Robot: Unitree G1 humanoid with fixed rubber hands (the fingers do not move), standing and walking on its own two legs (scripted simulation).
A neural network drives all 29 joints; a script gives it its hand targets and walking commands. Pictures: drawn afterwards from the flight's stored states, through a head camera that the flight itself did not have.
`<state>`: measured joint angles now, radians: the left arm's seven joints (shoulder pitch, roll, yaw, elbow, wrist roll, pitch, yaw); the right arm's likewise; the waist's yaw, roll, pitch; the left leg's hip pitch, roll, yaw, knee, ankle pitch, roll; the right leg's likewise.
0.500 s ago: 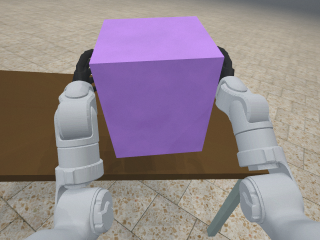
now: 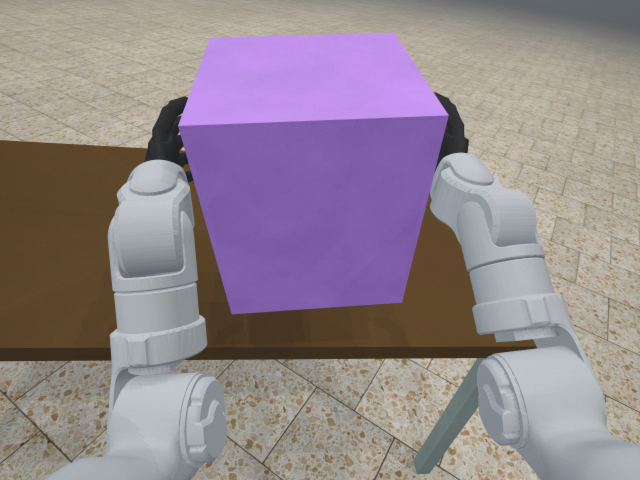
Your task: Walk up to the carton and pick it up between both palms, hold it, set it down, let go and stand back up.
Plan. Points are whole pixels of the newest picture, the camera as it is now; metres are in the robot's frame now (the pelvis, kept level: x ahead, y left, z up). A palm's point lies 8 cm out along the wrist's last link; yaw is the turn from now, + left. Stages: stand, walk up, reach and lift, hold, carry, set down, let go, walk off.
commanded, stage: hold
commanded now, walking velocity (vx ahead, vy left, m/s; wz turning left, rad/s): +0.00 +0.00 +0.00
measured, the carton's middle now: (311, 176) +0.39 +0.01 +0.24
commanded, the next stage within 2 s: none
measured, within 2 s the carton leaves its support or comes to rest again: neither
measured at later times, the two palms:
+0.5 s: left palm (165, 171) +0.36 +0.17 +0.26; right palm (441, 162) +0.37 -0.14 +0.28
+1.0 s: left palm (168, 171) +0.36 +0.16 +0.26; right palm (445, 163) +0.37 -0.14 +0.27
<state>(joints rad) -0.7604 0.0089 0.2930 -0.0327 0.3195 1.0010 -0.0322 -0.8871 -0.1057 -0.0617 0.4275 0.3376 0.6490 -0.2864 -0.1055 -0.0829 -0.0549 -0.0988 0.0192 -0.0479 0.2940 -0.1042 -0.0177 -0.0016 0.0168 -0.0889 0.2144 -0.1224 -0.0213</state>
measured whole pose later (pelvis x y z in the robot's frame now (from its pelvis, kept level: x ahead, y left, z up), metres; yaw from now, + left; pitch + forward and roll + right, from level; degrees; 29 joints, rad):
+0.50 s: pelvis +0.00 +0.00 +0.00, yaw +0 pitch -5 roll -1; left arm -0.76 0.01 0.29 -0.03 0.32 1.00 -0.03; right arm -0.90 -0.11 -0.07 0.44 0.33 0.65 -0.28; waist -0.10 -0.08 -0.05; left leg -0.10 0.02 -0.05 0.30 -0.11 -0.02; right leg 0.00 0.01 -0.09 0.22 -0.13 -0.02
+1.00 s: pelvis +0.01 +0.00 +0.00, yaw +0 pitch -6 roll -1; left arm -0.73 0.00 0.29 -0.08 0.32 1.01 -0.03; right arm -0.87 -0.11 -0.04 0.39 0.35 0.66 -0.29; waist -0.11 -0.08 -0.04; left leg -0.07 0.02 -0.05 0.28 -0.11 -0.02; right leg 0.03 0.02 -0.09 0.19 -0.12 -0.02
